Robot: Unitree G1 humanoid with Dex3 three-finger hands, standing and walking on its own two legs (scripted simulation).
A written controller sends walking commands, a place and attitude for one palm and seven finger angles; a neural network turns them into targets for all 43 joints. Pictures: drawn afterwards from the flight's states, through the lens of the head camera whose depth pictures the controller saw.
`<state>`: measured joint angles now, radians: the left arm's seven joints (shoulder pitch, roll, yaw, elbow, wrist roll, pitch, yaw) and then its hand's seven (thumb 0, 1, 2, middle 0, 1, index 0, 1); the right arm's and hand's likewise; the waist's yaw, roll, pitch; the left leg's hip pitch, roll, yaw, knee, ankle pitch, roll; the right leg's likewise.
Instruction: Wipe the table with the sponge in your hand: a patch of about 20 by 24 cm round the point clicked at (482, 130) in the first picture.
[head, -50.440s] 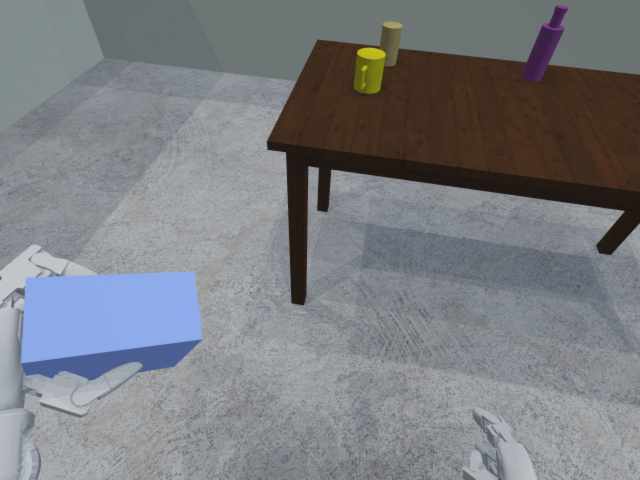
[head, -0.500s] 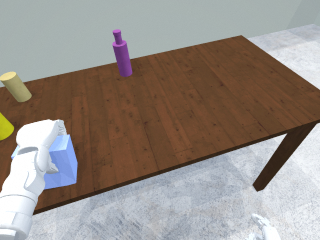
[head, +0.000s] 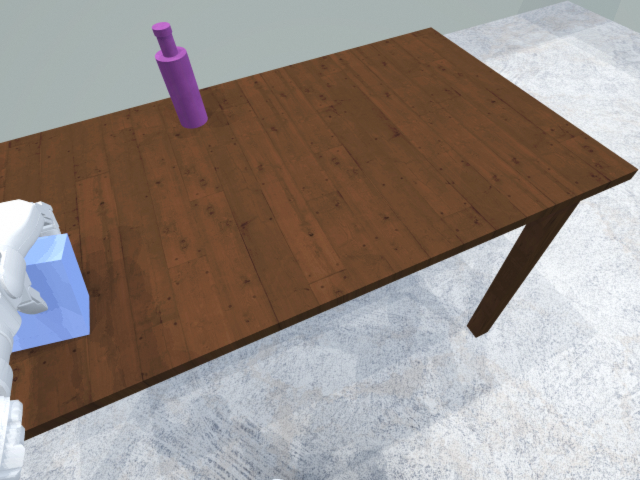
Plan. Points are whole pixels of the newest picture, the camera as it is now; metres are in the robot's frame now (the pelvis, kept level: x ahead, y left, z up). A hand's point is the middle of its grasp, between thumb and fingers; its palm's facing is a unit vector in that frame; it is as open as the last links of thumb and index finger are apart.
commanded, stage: wipe forward along the first lane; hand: left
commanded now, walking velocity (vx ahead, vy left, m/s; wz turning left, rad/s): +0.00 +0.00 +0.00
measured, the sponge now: (31, 307) +0.32 +0.41 +0.02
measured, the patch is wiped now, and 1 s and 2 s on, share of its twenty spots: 1.00 1.00 1.00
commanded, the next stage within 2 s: slide across to the middle lane in 0.72 s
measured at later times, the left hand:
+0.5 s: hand (17, 231) +0.41 +0.43 +0.08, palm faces -0.18 +0.00 -0.98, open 10.5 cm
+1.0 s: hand (24, 209) +0.44 +0.44 +0.08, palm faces -0.21 +0.08 -0.98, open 10.5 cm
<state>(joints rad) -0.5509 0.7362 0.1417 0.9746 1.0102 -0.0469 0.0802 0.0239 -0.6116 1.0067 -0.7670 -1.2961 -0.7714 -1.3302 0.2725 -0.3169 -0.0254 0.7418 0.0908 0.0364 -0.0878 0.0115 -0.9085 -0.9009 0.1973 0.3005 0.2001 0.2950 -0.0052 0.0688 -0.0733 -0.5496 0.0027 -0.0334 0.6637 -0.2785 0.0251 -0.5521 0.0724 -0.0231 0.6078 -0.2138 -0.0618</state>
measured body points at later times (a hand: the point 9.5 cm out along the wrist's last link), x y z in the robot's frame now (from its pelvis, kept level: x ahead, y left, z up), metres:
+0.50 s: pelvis +0.02 +0.03 +0.00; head +0.08 +0.03 +0.44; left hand +0.41 +0.43 +0.13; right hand +0.08 -0.25 -0.13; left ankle +0.03 +0.13 -0.72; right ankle +0.05 -0.08 -0.72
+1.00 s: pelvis +0.04 +0.05 +0.00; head +0.12 +0.05 +0.45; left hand +0.45 +0.43 +0.14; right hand +0.09 -0.23 -0.13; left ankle +0.03 +0.13 -0.72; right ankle +0.05 -0.08 -0.72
